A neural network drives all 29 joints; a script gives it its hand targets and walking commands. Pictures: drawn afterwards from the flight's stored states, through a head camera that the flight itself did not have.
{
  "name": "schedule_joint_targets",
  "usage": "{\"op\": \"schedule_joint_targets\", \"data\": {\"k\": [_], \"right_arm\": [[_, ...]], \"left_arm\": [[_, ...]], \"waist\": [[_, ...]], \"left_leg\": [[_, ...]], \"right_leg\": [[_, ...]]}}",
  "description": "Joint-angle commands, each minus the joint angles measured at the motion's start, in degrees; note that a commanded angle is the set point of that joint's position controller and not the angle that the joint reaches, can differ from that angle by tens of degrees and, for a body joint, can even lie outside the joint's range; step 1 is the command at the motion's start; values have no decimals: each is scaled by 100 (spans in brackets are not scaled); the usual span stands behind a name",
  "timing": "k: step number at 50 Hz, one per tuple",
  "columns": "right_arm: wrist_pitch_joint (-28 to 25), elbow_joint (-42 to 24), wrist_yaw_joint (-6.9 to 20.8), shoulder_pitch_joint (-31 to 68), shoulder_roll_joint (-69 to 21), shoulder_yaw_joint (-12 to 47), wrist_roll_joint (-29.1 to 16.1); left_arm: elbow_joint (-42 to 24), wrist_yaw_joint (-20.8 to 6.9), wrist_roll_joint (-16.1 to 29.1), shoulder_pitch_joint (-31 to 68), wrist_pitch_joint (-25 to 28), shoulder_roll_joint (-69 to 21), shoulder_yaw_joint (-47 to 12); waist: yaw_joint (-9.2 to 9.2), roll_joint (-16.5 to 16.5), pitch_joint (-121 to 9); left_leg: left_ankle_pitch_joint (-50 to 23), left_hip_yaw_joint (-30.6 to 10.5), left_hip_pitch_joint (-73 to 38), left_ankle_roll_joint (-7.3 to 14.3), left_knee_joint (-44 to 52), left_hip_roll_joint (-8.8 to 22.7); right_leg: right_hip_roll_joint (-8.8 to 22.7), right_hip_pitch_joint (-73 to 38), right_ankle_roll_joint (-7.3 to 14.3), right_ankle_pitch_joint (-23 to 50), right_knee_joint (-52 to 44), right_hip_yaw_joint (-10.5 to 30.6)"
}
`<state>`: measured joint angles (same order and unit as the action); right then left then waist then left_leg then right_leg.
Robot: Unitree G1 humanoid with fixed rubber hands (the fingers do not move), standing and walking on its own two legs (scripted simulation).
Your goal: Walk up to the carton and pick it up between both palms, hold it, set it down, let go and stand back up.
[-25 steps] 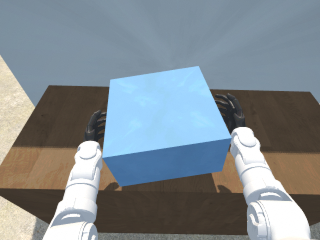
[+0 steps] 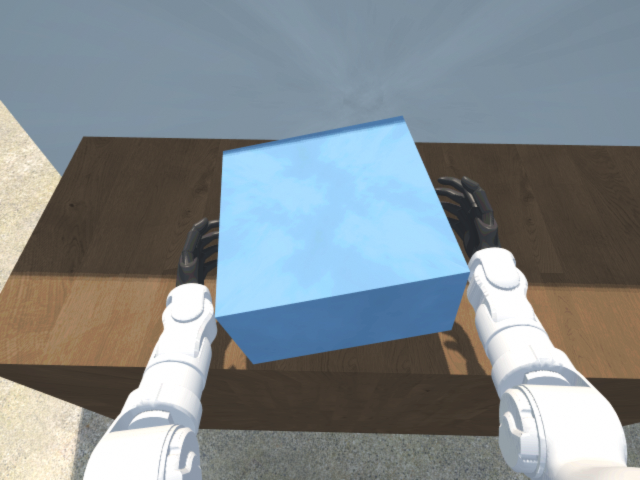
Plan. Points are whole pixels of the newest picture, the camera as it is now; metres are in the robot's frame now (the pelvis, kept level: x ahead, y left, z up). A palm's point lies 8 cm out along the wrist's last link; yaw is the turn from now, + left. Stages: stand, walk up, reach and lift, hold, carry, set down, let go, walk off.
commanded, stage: set down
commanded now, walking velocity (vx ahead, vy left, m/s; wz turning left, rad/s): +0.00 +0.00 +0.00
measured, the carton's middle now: (330, 235) +0.46 -0.01 -0.02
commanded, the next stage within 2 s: none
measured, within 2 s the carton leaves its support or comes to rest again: rests again in 1.10 s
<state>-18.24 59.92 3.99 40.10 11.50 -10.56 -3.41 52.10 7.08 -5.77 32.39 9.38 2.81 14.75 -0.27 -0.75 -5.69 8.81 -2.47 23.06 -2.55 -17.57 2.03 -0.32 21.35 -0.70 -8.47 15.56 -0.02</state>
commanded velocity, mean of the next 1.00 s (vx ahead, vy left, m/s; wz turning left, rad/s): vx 0.00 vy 0.00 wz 0.00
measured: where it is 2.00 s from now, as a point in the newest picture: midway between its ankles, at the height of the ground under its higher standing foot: outside the picture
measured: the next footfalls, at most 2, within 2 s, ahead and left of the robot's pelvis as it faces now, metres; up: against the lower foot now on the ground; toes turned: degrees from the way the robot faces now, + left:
none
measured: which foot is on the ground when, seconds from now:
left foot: down 0.00-1.00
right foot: down 0.00-1.00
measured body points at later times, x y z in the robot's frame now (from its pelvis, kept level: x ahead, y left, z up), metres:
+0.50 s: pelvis -0.01 +0.00 +0.00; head +0.08 -0.01 +0.44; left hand +0.39 +0.18 +0.00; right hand +0.43 -0.20 +0.04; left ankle -0.02 +0.14 -0.75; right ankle -0.03 -0.12 -0.75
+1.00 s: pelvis -0.01 +0.00 +0.00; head +0.10 -0.01 +0.43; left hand +0.40 +0.18 -0.01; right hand +0.43 -0.21 +0.02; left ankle -0.02 +0.14 -0.75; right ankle -0.03 -0.12 -0.75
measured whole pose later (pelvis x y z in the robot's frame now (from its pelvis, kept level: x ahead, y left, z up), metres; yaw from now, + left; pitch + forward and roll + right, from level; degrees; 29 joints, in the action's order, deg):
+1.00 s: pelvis -0.01 +0.00 +0.00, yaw +0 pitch +20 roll +0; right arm -22.2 69.8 5.7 46.3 13.2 -17.8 3.6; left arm 68.7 7.6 -4.0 41.8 23.0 3.1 18.3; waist -1.4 -2.1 -7.5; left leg 7.6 -2.3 30.1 -2.4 -18.0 2.0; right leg -0.3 29.0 -0.7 -7.8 17.1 0.0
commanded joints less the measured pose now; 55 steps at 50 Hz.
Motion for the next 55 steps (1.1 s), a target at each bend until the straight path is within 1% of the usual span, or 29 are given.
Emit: {"op": "schedule_joint_targets", "data": {"k": [1,3,4,5,6,10,11,12,13,14,15,19,23,25,26,29,32,33,35,38,39,40,42,43,44,48,51,53,55], "right_arm": [[-254,-169,879,3104,-2872,1420,942],[-198,131,918,3060,-2896,1305,938],[-222,106,950,3074,-2915,1447,886],[-245,279,902,3081,-2866,1259,999],[-250,176,941,3211,-2874,1327,963],[-361,261,872,3264,-3008,1288,1079],[-349,444,872,3312,-2942,1134,1145],[-356,408,933,3367,-2907,1205,1130],[-306,562,947,3272,-2869,1105,1151],[-344,506,965,3253,-2875,1115,1180],[-348,485,944,3348,-2795,1048,1212],[-294,761,1004,3412,-2540,744,1344],[-263,900,1027,3462,-2611,549,1501],[-279,692,1044,3568,-2731,644,1459],[-307,764,1025,3447,-2664,578,1515],[-319,808,1047,3583,-2521,461,1589],[-381,735,1003,3522,-2749,550,1635],[-364,879,1010,3514,-2675,382,1598],[-348,778,1006,3541,-2611,398,1685],[-342,998,1009,3464,-2503,220,1727],[-340,975,1004,3343,-2623,403,1688],[-387,890,979,3444,-2636,343,1718],[-509,737,998,3630,-2517,458,1680],[-503,754,970,3507,-2638,407,1690],[-503,802,969,3587,-2644,398,1718],[-602,962,960,3434,-2639,353,1787],[-637,805,983,3463,-2645,415,1716],[-661,811,962,3514,-2576,289,1853],[-575,1108,952,3443,-2631,220,1895]], "left_arm": [[-808,-634,-9,4311,958,-3209,-1773],[-724,-634,0,4502,1012,-3119,-1689],[-826,-635,-26,4386,1058,-3095,-1647],[-776,-647,-43,4508,1091,-3117,-1646],[-506,-656,-75,4458,1096,-2946,-1395],[-175,-779,-87,4359,1258,-2853,-1267],[-211,-762,-96,4481,1302,-2919,-1276],[-195,-754,-105,4541,1287,-2920,-1250],[-74,-773,-131,4592,1274,-2858,-1171],[28,-777,-111,4477,1337,-2760,-1103],[132,-789,-157,4506,1318,-2773,-1109],[310,-772,-184,4648,1326,-2609,-903],[370,-783,-259,4806,1331,-2446,-705],[575,-806,-269,4687,1353,-2425,-648],[591,-805,-197,4557,1374,-2504,-695],[765,-818,-282,4640,1401,-2455,-634],[804,-818,-276,4513,1453,-2541,-663],[754,-817,-283,4702,1419,-2458,-708],[888,-828,-297,4529,1428,-2416,-557],[970,-823,-392,4406,1409,-2423,-560],[857,-817,-354,4357,1452,-2479,-556],[845,-814,-270,4493,1516,-2435,-610],[1004,-816,-374,4168,1509,-2495,-617],[944,-833,-293,4290,1572,-2463,-648],[1041,-857,-374,4348,1583,-2353,-536],[1256,-866,-429,4004,1674,-2490,-501],[1298,-851,-387,3923,1710,-2435,-518],[1291,-900,-367,4178,1778,-2335,-501],[1443,-922,-398,4129,1744,-2322,-413]], "waist": [[-710,1,-4278],[-684,-88,-4123],[-863,-74,-4183],[-677,0,-4254],[-894,108,-4245],[-764,294,-4088],[-631,296,-4066],[-803,150,-4094],[-699,205,-4010],[-797,293,-3911],[-683,191,-4033],[-667,219,-3690],[-795,146,-3858],[-886,374,-3967],[-742,404,-3848],[-714,262,-3659],[-767,426,-4002],[-679,164,-3817],[-724,422,-3815],[-675,195,-3689],[-732,284,-3732],[-604,346,-3905],[-766,338,-3975],[-646,333,-4075],[-755,273,-3964],[-708,421,-3935],[-786,263,-3956],[-633,493,-4151],[-617,424,-3666]], "left_leg": [[-3239,770,-1475,-249,-709,-41],[-3018,781,-1133,-236,-614,-66],[-3127,773,-1135,-233,-615,-64],[-2905,762,-1102,-218,-610,-68],[-2765,858,-923,-158,-550,-81],[-2590,860,-470,-70,-505,-138],[-2582,854,-525,-92,-473,-124],[-2638,837,-652,-120,-459,-98],[-2370,851,-582,-97,-430,-92],[-2316,904,-420,-63,-420,-121],[-2250,841,-384,-62,-395,-102],[-1770,879,-295,-33,-226,-51],[-1593,954,-205,-20,-233,-79],[-1644,984,-281,41,-225,-76],[-1712,947,-222,14,-244,-77],[-1508,922,-223,7,-151,-22],[-1856,925,-193,7,-329,-68],[-1770,947,-193,-16,-255,-63],[-1735,914,-191,13,-284,-33],[-1840,910,-390,-37,-304,24],[-1919,935,-345,-15,-357,-5],[-1845,922,-141,9,-356,-27],[-2203,883,-267,-44,-444,-12],[-2077,932,-63,-26,-411,-48],[-2012,976,-71,-5,-434,-56],[-2291,934,-152,1,-468,-18],[-1931,989,-19,-14,-414,-22],[-1816,949,174,15,-418,-25],[-1459,956,438,55,-329,-51]], "right_leg": [[-140,-1092,69,2877,494,-480],[-107,-1208,52,2875,607,-482],[-114,-1211,39,2896,629,-479],[-123,-1127,53,2803,598,-490],[-107,-1277,10,2767,587,-416],[-14,-1616,-68,3368,714,-304],[-42,-1583,-71,3363,750,-380],[-38,-1441,-40,3176,706,-357],[-45,-1409,-16,2889,650,-390],[-6,-1590,-62,3056,697,-321],[15,-1566,-36,2965,701,-312],[-28,-1245,7,2163,541,-395],[8,-1130,55,1925,526,-344],[9,-1216,-11,2174,557,-359],[3,-1350,-15,2356,621,-331],[-4,-1095,34,1812,535,-402],[7,-1335,21,2436,612,-356],[-27,-1142,35,2177,591,-394],[-35,-1258,15,2155,561,-395],[-54,-843,71,1874,499,-445],[-39,-929,52,2095,534,-429],[-32,-1138,29,2316,625,-412],[-67,-1088,0,2568,710,-424],[-47,-1247,7,2536,663,-409],[-7,-1186,-12,2572,687,-383],[-43,-1087,-20,2726,736,-418],[-38,-945,30,2300,667,-460],[-32,-1032,-42,2431,739,-454],[24,-1078,-29,2152,721,-418]]}}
